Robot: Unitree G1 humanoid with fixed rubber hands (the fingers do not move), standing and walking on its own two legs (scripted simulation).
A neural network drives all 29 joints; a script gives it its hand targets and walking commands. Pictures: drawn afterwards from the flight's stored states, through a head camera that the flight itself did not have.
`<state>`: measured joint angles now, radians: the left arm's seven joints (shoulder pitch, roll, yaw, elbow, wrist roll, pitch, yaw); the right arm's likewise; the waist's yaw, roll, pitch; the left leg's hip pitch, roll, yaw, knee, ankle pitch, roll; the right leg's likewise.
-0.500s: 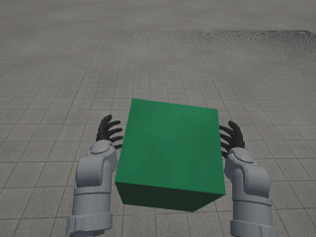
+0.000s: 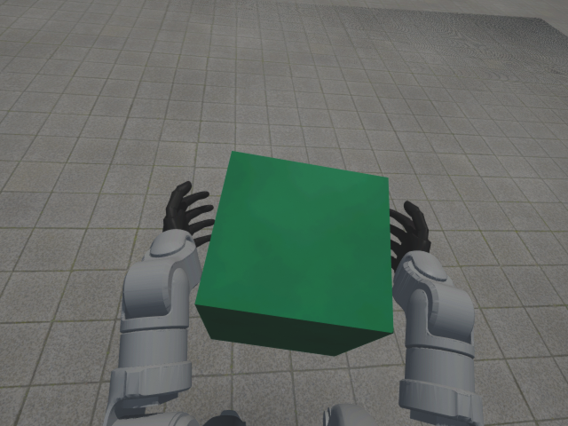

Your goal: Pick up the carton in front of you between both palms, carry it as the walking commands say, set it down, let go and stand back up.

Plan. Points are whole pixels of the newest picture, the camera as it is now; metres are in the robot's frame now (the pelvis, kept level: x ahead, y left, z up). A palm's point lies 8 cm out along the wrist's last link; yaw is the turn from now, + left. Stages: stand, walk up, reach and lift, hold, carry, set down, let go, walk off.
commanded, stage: carry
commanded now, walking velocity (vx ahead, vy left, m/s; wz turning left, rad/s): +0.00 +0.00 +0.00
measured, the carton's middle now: (289, 267) +0.35 +0.01 +0.03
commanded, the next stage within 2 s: none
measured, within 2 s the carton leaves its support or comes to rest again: neither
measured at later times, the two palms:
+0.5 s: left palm (91, 218) +0.29 +0.23 +0.18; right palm (395, 252) +0.28 -0.08 +0.18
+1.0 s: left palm (81, 258) +0.27 +0.24 +0.14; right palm (368, 267) +0.29 -0.07 +0.14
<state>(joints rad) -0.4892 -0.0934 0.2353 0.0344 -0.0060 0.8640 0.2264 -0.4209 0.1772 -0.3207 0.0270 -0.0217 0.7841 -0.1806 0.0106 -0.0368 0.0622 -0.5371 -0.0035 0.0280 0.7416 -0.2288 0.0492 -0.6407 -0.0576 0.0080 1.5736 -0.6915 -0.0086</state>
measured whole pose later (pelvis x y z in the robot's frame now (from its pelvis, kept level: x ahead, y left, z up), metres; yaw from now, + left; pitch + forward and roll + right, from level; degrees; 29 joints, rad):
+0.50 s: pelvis -0.04 +0.09 +0.05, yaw -2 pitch -2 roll -2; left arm -0.53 -0.14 0.27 0.12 0.09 0.98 0.23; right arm -0.50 0.11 -0.33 0.12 -0.07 0.96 -0.21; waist 0.02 0.02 -0.08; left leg -0.34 0.04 0.07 0.45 0.02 0.03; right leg -0.44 -0.02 -0.07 1.27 -0.79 -0.01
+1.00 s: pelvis -0.05 +0.07 +0.03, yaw -1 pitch -1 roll -4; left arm -0.51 -0.13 0.23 0.13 0.02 0.95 0.22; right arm -0.45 0.15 -0.38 0.05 -0.13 0.93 -0.19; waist 0.12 0.04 -0.03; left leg -0.37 0.08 -0.01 0.45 -0.06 0.00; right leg -0.49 0.06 -0.10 1.30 -0.79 -0.05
